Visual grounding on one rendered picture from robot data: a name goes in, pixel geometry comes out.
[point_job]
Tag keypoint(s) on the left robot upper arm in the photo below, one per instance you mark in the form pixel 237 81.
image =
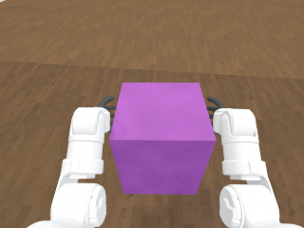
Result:
pixel 76 205

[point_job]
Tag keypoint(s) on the carton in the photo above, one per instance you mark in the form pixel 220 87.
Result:
pixel 161 138

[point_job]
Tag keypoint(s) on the right robot upper arm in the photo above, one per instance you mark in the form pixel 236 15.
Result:
pixel 249 206

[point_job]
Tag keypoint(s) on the right robot hand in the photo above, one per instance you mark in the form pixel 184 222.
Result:
pixel 219 105

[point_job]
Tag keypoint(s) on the robot right forearm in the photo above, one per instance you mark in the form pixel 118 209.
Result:
pixel 242 160

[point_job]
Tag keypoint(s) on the robot left forearm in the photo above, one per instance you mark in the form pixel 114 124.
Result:
pixel 85 146

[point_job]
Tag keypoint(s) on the left robot hand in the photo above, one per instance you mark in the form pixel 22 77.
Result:
pixel 102 104

